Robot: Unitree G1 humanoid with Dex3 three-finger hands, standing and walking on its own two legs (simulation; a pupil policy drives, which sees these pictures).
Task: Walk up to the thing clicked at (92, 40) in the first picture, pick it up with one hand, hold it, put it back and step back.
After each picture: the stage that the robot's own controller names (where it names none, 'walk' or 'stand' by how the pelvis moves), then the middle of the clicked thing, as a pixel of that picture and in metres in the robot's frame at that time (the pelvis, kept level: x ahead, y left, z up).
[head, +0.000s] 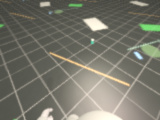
stand; (92, 41) +1.85 -0.01 -0.72
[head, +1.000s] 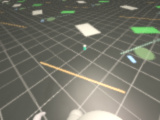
walk; (84, 47) +1.70 +0.26 -0.71
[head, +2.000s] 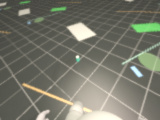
walk; (77, 58) +1.15 +0.35 -0.72
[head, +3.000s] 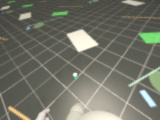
walk; (75, 76) +0.76 +0.32 -0.72
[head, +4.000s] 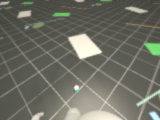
walk; (76, 89) +0.54 +0.21 -0.71
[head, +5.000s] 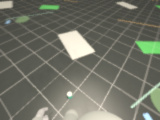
stand; (69, 95) +0.39 +0.22 -0.71
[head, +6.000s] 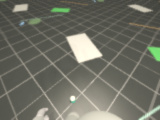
stand; (72, 99) +0.35 +0.20 -0.71
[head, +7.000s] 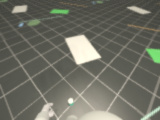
stand; (70, 102) +0.33 +0.21 -0.72
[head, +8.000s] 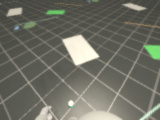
stand; (71, 104) +0.30 +0.22 -0.72
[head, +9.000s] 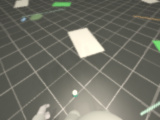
walk; (75, 93) +0.38 +0.20 -0.70
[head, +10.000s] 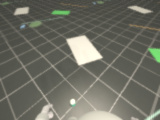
stand; (73, 102) +0.33 +0.20 -0.72
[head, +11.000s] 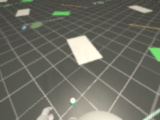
stand; (73, 101) +0.35 +0.21 -0.72
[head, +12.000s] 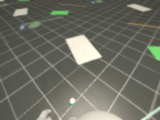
stand; (72, 101) +0.34 +0.22 -0.72
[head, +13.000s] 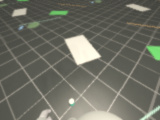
stand; (71, 102) +0.33 +0.23 -0.72
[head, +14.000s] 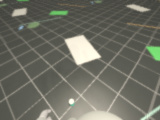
stand; (71, 102) +0.33 +0.23 -0.72
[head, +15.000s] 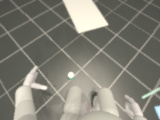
go down; (71, 76) +0.40 +0.19 -0.51
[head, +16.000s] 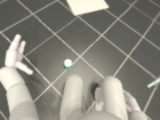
go down; (68, 64) +0.45 +0.19 -0.33
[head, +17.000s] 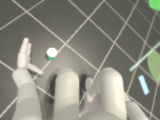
close in; (51, 54) +0.45 +0.21 -0.25
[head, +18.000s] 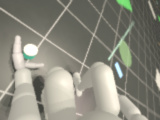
close; (30, 52) +0.44 +0.24 -0.24
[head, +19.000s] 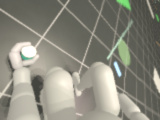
lift; (28, 53) +0.43 +0.24 -0.23
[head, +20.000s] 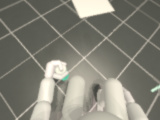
lift; (62, 72) +0.32 +0.21 -0.09
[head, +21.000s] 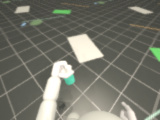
hold; (68, 75) +0.33 +0.17 +0.03
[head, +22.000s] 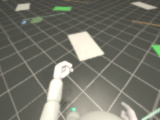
stand; (74, 113) +0.20 +0.16 -0.70
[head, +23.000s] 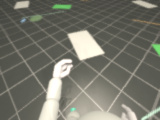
stand; (73, 113) +0.18 +0.16 -0.70
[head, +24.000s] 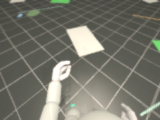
stand; (73, 110) +0.19 +0.15 -0.68
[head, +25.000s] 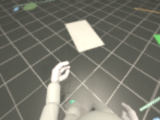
stand; (73, 106) +0.19 +0.15 -0.66
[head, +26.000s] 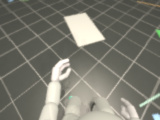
stand; (72, 101) +0.21 +0.15 -0.61
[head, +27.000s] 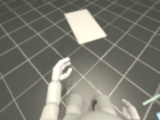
stand; (73, 100) +0.21 +0.15 -0.59
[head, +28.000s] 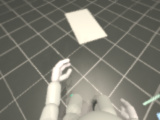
stand; (73, 100) +0.20 +0.15 -0.60
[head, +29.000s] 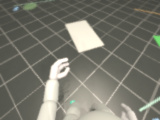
stand; (73, 106) +0.19 +0.15 -0.66
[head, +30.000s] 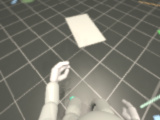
stand; (72, 102) +0.20 +0.16 -0.63
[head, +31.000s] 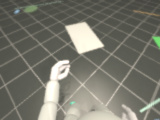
stand; (73, 107) +0.19 +0.15 -0.66
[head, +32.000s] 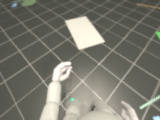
stand; (73, 103) +0.19 +0.16 -0.65
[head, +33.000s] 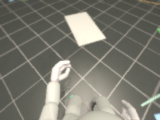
stand; (72, 101) +0.21 +0.15 -0.61
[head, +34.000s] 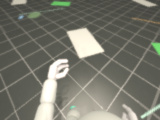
stand; (73, 112) +0.19 +0.14 -0.68
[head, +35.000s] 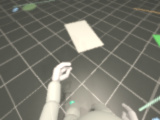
stand; (72, 106) +0.19 +0.16 -0.67
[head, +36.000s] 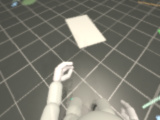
stand; (73, 103) +0.20 +0.15 -0.63
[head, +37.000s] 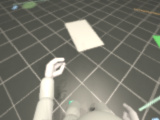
stand; (72, 106) +0.19 +0.16 -0.65
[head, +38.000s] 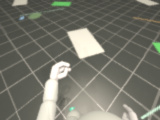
hold; (72, 113) +0.17 +0.17 -0.70
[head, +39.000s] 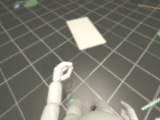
stand; (72, 104) +0.19 +0.17 -0.65
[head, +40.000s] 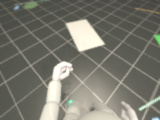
stand; (71, 105) +0.19 +0.18 -0.67
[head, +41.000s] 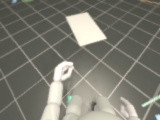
close; (70, 101) +0.20 +0.19 -0.62
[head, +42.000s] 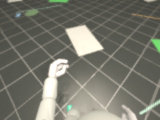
stand; (70, 110) +0.17 +0.19 -0.69
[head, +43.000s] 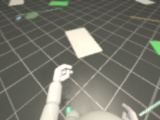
stand; (68, 113) +0.17 +0.21 -0.70
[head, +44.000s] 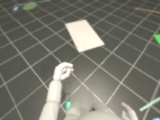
close; (68, 107) +0.17 +0.20 -0.67
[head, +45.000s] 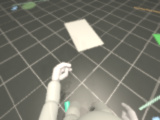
close; (67, 107) +0.17 +0.22 -0.66
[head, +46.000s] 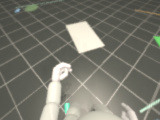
stand; (67, 108) +0.17 +0.23 -0.67
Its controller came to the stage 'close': yes
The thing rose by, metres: 0.70
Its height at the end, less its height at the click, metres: -0.02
